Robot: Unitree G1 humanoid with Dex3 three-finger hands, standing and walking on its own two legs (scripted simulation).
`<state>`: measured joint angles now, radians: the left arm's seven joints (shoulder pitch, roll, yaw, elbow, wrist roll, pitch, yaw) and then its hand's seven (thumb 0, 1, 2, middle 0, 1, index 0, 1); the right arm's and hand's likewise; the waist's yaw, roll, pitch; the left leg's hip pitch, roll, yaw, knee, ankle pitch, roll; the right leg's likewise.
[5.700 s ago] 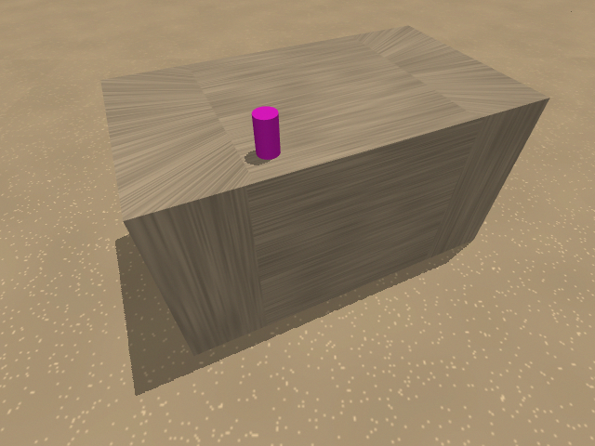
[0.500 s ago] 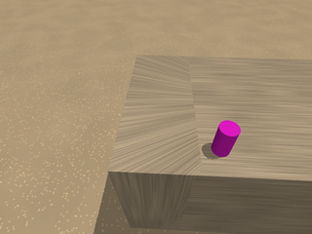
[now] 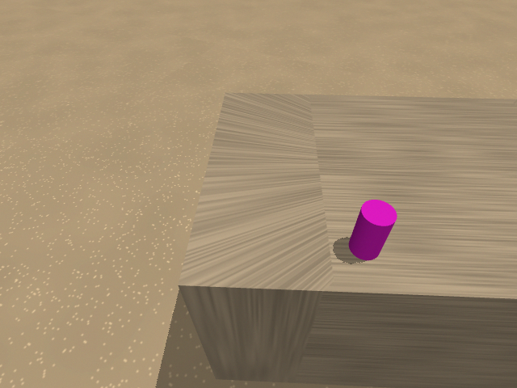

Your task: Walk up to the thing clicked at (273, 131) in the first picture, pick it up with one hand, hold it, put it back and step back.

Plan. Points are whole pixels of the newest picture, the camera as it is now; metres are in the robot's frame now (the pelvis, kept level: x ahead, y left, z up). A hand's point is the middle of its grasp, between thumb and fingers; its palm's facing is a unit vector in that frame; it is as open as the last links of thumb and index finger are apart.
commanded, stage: stand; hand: right
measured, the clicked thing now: (370, 231) +0.43 -0.19 -0.02
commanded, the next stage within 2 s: rise first in 0.12 s
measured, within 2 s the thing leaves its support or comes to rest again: neither
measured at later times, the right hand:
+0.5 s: hand out of the picture +0.17 -0.25 -0.12, palm faces +0.21 +0.93 -0.31, open 11.9 cm
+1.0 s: hand (462, 376) +0.18 -0.26 -0.02, palm faces +0.31 +0.89 -0.33, open 17.5 cm
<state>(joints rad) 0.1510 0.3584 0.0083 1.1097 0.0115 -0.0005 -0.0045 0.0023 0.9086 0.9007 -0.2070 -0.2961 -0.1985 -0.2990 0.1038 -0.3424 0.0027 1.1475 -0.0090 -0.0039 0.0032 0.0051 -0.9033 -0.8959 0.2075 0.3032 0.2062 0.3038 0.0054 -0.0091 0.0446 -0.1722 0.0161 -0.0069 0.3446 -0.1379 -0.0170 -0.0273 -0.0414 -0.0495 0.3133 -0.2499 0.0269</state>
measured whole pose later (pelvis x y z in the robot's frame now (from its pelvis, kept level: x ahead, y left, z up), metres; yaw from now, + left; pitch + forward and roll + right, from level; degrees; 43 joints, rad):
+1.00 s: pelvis +0.01 +0.00 -0.01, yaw -4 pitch -1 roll +0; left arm 0.25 0.21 0.10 0.58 -0.02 -0.08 0.06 -0.01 -0.49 0.05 -0.07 -0.05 -0.06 -0.05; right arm 0.39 -0.27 -0.16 0.17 0.05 -0.06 -0.05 -0.01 0.56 -0.05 0.05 0.06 0.05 0.06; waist -0.02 -0.04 -0.01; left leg -0.20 0.04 0.05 0.43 -0.21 -0.02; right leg -0.09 -0.03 0.02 0.41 -0.31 0.02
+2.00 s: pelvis -0.01 +0.00 -0.01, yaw -4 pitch -3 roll +0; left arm 0.24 0.22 0.15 0.65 -0.01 -0.13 0.04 -0.01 -0.54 0.08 -0.06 -0.05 -0.05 -0.06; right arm 0.51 -0.28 -0.22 -0.16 0.04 -0.23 -0.01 -0.01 0.57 -0.05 0.05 0.06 0.06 0.07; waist -0.04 -0.06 0.04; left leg -0.20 0.04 0.06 0.43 -0.19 -0.01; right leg -0.09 -0.02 0.03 0.42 -0.28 0.03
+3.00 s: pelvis -0.01 +0.00 -0.01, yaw -4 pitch +2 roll +0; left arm 0.19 0.24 0.01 0.76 -0.04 -0.18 0.16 -0.01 -0.53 0.05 -0.06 -0.05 -0.05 -0.05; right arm -0.22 -0.50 -0.49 0.61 0.32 -0.15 0.49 -0.01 0.61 -0.03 0.04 0.06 0.05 0.06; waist 0.02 -0.02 -0.03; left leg -0.32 0.04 0.06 0.49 -0.20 -0.02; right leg -0.23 -0.03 0.02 0.51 -0.31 0.02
